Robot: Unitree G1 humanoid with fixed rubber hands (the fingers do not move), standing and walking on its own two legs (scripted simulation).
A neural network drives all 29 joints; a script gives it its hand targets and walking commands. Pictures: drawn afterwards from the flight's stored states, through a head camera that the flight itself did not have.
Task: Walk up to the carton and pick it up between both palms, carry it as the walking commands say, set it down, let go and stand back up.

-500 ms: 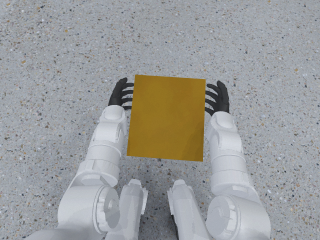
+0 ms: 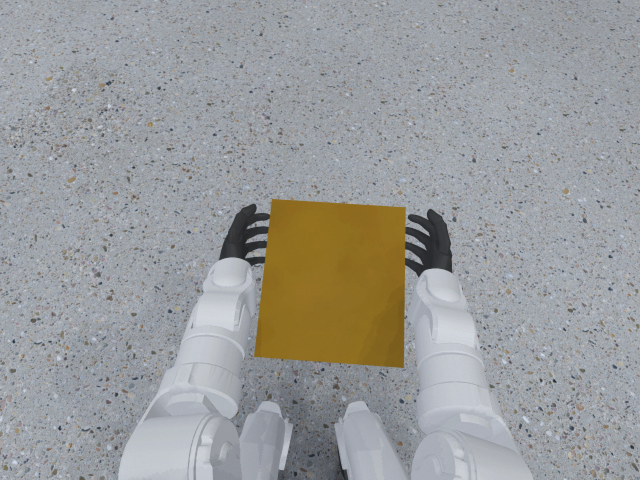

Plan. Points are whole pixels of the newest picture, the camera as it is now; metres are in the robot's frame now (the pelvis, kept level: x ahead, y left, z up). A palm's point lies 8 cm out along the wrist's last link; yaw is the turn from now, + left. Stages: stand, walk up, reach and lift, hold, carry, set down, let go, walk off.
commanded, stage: reach and lift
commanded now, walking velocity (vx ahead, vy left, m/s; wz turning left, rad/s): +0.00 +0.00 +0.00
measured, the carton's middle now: (332, 292) +0.39 -0.02 -0.12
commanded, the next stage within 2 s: none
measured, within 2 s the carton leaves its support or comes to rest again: neither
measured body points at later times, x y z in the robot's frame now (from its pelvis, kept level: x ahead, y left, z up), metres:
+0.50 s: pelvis +0.02 +0.00 +0.07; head +0.14 +0.00 +0.50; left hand +0.40 +0.11 +0.02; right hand +0.39 -0.15 +0.03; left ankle +0.06 +0.12 -0.62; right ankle +0.07 -0.13 -0.62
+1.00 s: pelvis +0.03 +0.00 +0.11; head +0.07 +0.01 +0.56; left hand +0.38 +0.11 +0.09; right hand +0.37 -0.15 +0.11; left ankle +0.06 +0.12 -0.62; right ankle +0.07 -0.13 -0.62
